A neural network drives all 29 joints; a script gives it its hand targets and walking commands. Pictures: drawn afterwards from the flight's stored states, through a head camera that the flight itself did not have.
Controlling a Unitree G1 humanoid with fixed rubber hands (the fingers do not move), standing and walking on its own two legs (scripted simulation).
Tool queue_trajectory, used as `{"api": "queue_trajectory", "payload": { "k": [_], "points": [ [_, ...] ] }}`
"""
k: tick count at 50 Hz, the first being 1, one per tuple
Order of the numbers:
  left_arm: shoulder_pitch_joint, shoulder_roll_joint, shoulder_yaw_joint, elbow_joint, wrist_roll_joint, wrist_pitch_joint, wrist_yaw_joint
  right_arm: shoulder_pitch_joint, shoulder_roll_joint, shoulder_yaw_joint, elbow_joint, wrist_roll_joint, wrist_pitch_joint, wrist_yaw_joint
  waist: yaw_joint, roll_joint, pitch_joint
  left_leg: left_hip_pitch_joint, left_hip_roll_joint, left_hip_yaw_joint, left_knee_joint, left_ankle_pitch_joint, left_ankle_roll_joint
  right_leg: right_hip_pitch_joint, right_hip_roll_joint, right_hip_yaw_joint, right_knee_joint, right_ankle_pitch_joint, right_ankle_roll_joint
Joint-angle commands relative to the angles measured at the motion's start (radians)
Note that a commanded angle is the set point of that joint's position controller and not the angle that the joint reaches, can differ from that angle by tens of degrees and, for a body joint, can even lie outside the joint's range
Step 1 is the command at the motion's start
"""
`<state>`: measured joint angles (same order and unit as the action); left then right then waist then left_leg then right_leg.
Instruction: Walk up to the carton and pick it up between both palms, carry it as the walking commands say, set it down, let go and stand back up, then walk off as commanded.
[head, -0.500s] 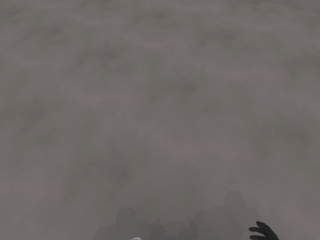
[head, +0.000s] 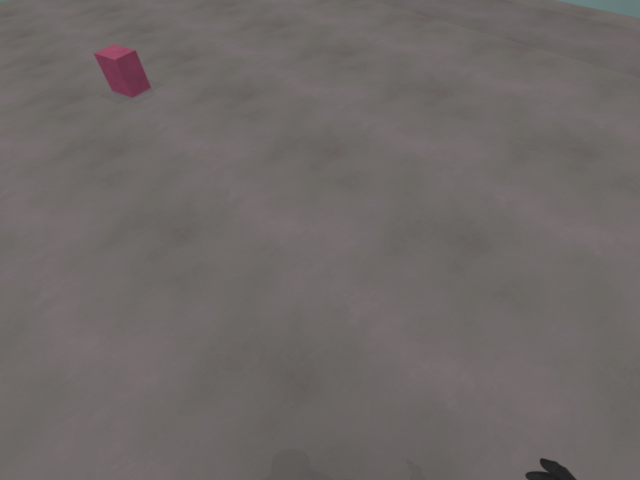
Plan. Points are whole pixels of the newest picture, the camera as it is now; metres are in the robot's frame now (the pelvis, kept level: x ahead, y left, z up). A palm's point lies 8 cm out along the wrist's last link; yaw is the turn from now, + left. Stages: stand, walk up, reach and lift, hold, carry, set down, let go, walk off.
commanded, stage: walk up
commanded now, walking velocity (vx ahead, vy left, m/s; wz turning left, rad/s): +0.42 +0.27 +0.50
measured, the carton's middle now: (123, 71) +2.73 +1.51 -0.64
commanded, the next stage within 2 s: none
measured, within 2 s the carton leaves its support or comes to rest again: neither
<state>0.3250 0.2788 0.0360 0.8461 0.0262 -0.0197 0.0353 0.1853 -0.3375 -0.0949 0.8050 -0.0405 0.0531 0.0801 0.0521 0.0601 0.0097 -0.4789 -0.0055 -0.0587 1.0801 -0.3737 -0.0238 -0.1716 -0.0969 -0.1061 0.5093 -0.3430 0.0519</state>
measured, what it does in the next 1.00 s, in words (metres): walks ahead, turning left: left foot, then right foot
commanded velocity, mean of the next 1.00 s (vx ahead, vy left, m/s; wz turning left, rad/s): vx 0.45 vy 0.23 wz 0.40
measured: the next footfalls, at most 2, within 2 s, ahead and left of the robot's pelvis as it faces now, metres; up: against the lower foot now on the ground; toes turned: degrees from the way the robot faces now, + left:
left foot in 0.30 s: +0.25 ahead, +0.25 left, +0.00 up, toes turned +11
right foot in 0.70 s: +0.45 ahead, +0.10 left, +0.00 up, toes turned +10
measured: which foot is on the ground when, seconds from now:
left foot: up 0.00-0.28, down 0.30-0.70, up 0.72-1.00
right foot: down 0.00-0.32, up 0.34-0.68, down 0.70-1.00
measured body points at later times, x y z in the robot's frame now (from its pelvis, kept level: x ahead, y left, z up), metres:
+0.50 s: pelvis +0.20 +0.15 +0.00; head +0.25 +0.16 +0.45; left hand +0.26 +0.44 -0.12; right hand +0.32 -0.10 -0.13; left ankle +0.21 +0.24 -0.73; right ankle +0.21 +0.01 -0.66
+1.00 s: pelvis +0.43 +0.26 +0.01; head +0.47 +0.25 +0.46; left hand +0.27 +0.50 -0.11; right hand +0.66 +0.08 -0.13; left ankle +0.46 +0.46 -0.68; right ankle +0.41 +0.10 -0.73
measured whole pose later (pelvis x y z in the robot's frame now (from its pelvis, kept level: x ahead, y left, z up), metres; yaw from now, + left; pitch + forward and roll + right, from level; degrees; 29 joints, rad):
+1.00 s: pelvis +0.43 +0.26 +0.01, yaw +21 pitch +1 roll +2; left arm 0.44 0.27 0.07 1.01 0.02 -0.07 0.01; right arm 0.10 -0.30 -0.04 0.93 -0.03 0.01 0.10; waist 0.08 0.02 0.05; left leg -0.53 0.08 0.03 0.75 -0.15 -0.04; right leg -0.03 -0.16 -0.17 0.33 -0.29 0.07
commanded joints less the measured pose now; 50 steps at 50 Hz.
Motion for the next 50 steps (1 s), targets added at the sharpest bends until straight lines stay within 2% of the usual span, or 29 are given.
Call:
{"api": "queue_trajectory", "payload": {
  "k": [1, 3, 5, 9, 10, 13, 14, 15, 16, 17, 18, 20, 21, 23, 27, 31, 32, 33, 34, 35, 36, 37, 38, 39, 40, 42, 43, 47, 50],
  "points": [
    [0.055, 0.183, 0.061, -0.022, -0.005, -0.030, 0.018, -0.101, -0.036, -0.011, -0.098, 0.003, -0.015, 0.039, 0.022, -0.206, 0.159, -0.288, 0.090, -0.037, 0.150, 0.156, -0.045, 0.084, -0.311, 0.266, -0.377, -0.095, -0.075],
    [0.138, 0.168, 0.052, 0.013, -0.013, -0.040, 0.023, -0.092, -0.030, -0.006, -0.097, 0.006, -0.008, 0.052, 0.015, -0.208, 0.105, -0.242, 0.070, 0.007, 0.127, 0.211, -0.044, 0.127, -0.263, 0.115, -0.290, 0.280, -0.021],
    [0.165, 0.163, 0.055, 0.015, -0.012, -0.038, 0.012, -0.120, -0.007, 0.007, -0.111, 0.019, -0.009, 0.057, 0.019, -0.256, 0.129, -0.252, 0.068, 0.045, 0.046, 0.218, -0.048, 0.138, -0.258, 0.065, -0.286, 0.388, -0.037],
    [0.171, 0.186, 0.073, 0.001, -0.013, -0.023, 0.004, -0.217, 0.016, 0.031, -0.139, 0.039, -0.004, 0.059, 0.022, -0.289, 0.148, -0.185, 0.065, 0.086, -0.223, 0.221, -0.047, 0.125, -0.266, -0.020, -0.281, 0.393, -0.055],
    [0.165, 0.190, 0.069, 0.001, -0.013, -0.022, -0.003, -0.239, 0.022, 0.034, -0.138, 0.047, -0.009, 0.051, 0.021, -0.343, 0.140, -0.101, 0.066, 0.107, -0.293, 0.205, -0.041, 0.084, -0.261, -0.046, -0.291, 0.378, -0.056],
    [0.124, 0.235, 0.076, -0.001, -0.015, -0.028, -0.017, -0.184, 0.005, 0.031, -0.104, 0.037, -0.038, 0.029, -0.025, -0.366, 0.059, 0.118, 0.026, 0.187, -0.427, 0.109, -0.011, 0.061, -0.270, -0.118, -0.206, 0.497, -0.062],
    [0.129, 0.245, 0.078, 0.001, -0.023, -0.029, -0.022, -0.107, -0.014, 0.023, -0.067, 0.026, -0.052, 0.016, -0.054, -0.317, 0.013, 0.199, -0.018, 0.228, -0.459, 0.076, 0.004, 0.066, -0.259, -0.143, -0.055, 0.598, -0.066],
    [0.123, 0.236, 0.072, -0.002, -0.027, -0.024, -0.025, 0.038, -0.074, 0.001, -0.018, 0.007, -0.061, 0.003, -0.116, -0.213, -0.093, 0.386, -0.039, 0.210, -0.499, 0.041, 0.036, 0.022, -0.214, -0.174, 0.219, 0.611, -0.052],
    [0.134, 0.174, 0.042, -0.035, -0.019, -0.024, -0.031, 0.186, -0.156, -0.027, 0.033, 0.004, -0.072, -0.011, -0.178, 0.011, -0.182, 0.620, 0.021, 0.055, -0.565, -0.007, 0.092, -0.217, -0.115, -0.156, 0.537, 0.292, -0.019],
    [0.055, 0.114, 0.035, -0.103, -0.016, -0.031, -0.039, 0.321, -0.270, -0.049, 0.038, 0.022, -0.070, -0.022, -0.223, 0.358, -0.260, 0.747, 0.302, -0.463, -0.767, 0.006, 0.208, -0.510, 0.052, -0.049, 0.816, -0.352, -0.013],
    [0.005, 0.142, 0.043, -0.105, -0.006, -0.030, -0.033, 0.307, -0.259, -0.037, 0.046, 0.028, -0.069, -0.035, -0.178, 0.248, -0.272, 0.636, 0.288, -0.530, -0.828, -0.076, 0.195, -0.524, -0.004, 0.144, 0.882, -0.312, -0.056],
    [-0.012, 0.125, 0.036, -0.061, -0.007, -0.039, -0.039, 0.121, -0.140, -0.013, 0.030, 0.026, -0.072, -0.048, -0.077, 0.017, -0.096, 0.435, 0.252, -0.409, -0.807, -0.022, 0.186, -0.497, -0.067, 0.138, 0.778, -0.160, -0.057],
    [-0.011, 0.114, 0.038, -0.043, -0.007, -0.036, -0.040, 0.049, -0.085, 0.002, 0.025, 0.024, -0.080, -0.049, -0.044, -0.013, -0.039, 0.330, 0.212, -0.304, -0.786, 0.085, 0.160, -0.434, -0.091, 0.121, 0.693, -0.094, -0.049],
    [0.015, 0.090, 0.040, -0.034, -0.005, -0.016, -0.040, 0.041, -0.073, 0.013, 0.043, 0.025, -0.095, -0.050, -0.025, 0.076, -0.041, 0.266, 0.167, -0.206, -0.776, 0.364, 0.174, -0.337, -0.044, 0.080, 0.616, -0.054, -0.025],
    [-0.152, 0.064, 0.025, -0.072, -0.018, -0.002, -0.031, 0.086, -0.054, 0.022, 0.086, 0.016, -0.092, -0.043, -0.061, 0.081, 0.039, 0.193, 0.142, -0.181, -0.855, 0.275, 0.207, -0.263, -0.019, 0.053, 0.361, 0.004, -0.013],
    [-0.178, 0.065, 0.036, -0.056, -0.035, -0.009, -0.014, 0.114, -0.060, 0.022, 0.110, 0.008, -0.084, -0.032, -0.063, 0.090, 0.054, 0.164, 0.102, -0.156, -0.823, 0.347, 0.183, -0.121, 0.026, 0.013, 0.195, 0.078, -0.016],
    [-0.141, 0.077, 0.042, -0.042, -0.038, -0.013, -0.004, 0.127, -0.053, 0.028, 0.115, 0.011, -0.076, -0.028, -0.039, 0.036, 0.024, 0.162, 0.072, -0.153, -0.756, 0.425, 0.165, -0.028, 0.027, 0.026, 0.126, 0.094, -0.020],
    [-0.035, 0.097, 0.052, -0.006, -0.032, -0.021, 0.004, 0.090, -0.064, 0.027, 0.105, 0.016, -0.075, -0.025, 0.024, 0.022, -0.017, 0.108, 0.043, -0.127, -0.648, 0.497, 0.143, 0.131, 0.013, 0.038, 0.035, 0.156, -0.034],
    [0.103, 0.149, 0.064, 0.043, -0.026, -0.026, 0.016, 0.062, -0.073, 0.026, 0.088, 0.024, -0.080, -0.023, 0.092, -0.057, -0.092, 0.047, 0.014, -0.096, -0.497, 0.491, 0.113, 0.323, -0.045, 0.083, -0.053, 0.147, -0.055],
    [0.244, 0.224, 0.088, 0.075, 0.000, -0.028, 0.028, 0.069, -0.043, 0.037, 0.063, 0.029, -0.085, -0.023, 0.152, -0.279, -0.209, -0.107, -0.039, -0.094, -0.213, 0.058, 0.090, 0.525, -0.279, 0.344, -0.150, -0.006, -0.093],
    [0.197, 0.326, 0.095, 0.061, 0.006, -0.019, 0.030, 0.139, -0.025, 0.044, 0.035, 0.017, -0.086, -0.026, 0.094, -0.394, -0.208, -0.253, -0.071, -0.069, 0.041, -0.175, 0.045, 0.453, -0.523, 0.781, -0.314, -0.181, -0.183],
    [0.083, 0.309, 0.095, 0.052, 0.003, -0.013, 0.017, 0.115, -0.048, 0.035, 0.073, 0.001, -0.078, -0.032, 0.041, -0.245, -0.079, -0.280, 0.003, -0.104, 0.147, -0.072, 0.027, 0.274, -0.489, 0.771, -0.364, -0.363, -0.225],
    [-0.022, 0.232, 0.081, 0.032, 0.002, -0.020, 0.005, 0.104, -0.048, 0.024, 0.090, -0.003, -0.077, -0.021, -0.006, -0.192, 0.017, -0.286, 0.044, -0.077, 0.200, 0.033, 0.012, 0.174, -0.421, 0.619, -0.362, -0.307, -0.229],
    [-0.075, 0.158, 0.064, 0.025, -0.005, -0.034, -0.005, 0.108, -0.029, 0.019, 0.101, -0.007, -0.078, -0.018, -0.036, -0.141, 0.050, -0.232, 0.078, -0.065, 0.178, 0.104, -0.004, 0.082, -0.347, 0.443, -0.355, -0.160, -0.194],
    [-0.069, 0.118, 0.056, 0.042, -0.010, -0.049, -0.006, 0.102, -0.014, 0.018, 0.109, -0.009, -0.074, -0.010, -0.043, -0.120, 0.062, -0.207, 0.083, -0.048, 0.170, 0.147, -0.011, 0.060, -0.305, 0.340, -0.331, 0.011, -0.177],
    [0.003, 0.090, 0.037, 0.076, -0.022, -0.067, -0.011, 0.105, 0.005, 0.021, 0.118, -0.007, -0.060, 0.001, -0.039, -0.176, 0.046, -0.149, 0.075, 0.013, 0.122, 0.184, -0.017, 0.059, -0.242, 0.160, -0.279, 0.305, -0.131],
    [0.021, 0.091, 0.037, 0.086, -0.020, -0.072, -0.015, 0.097, 0.019, 0.027, 0.120, -0.005, -0.056, 0.004, -0.041, -0.215, 0.040, -0.148, 0.070, 0.035, 0.079, 0.207, -0.016, 0.053, -0.224, 0.112, -0.269, 0.354, -0.116],
    [0.081, 0.138, 0.057, 0.108, -0.009, -0.063, -0.018, -0.085, 0.045, 0.061, 0.078, 0.017, -0.048, 0.024, 0.006, -0.241, 0.081, -0.055, 0.065, 0.113, -0.278, 0.236, -0.015, 0.046, -0.188, 0.007, -0.286, 0.353, -0.086],
    [0.090, 0.159, 0.065, 0.119, -0.003, -0.059, -0.021, -0.167, 0.055, 0.072, 0.062, 0.020, -0.054, 0.027, 0.012, -0.273, 0.121, 0.024, 0.070, 0.152, -0.457, 0.226, -0.009, 0.025, -0.224, -0.018, -0.313, 0.388, -0.091]
  ]
}}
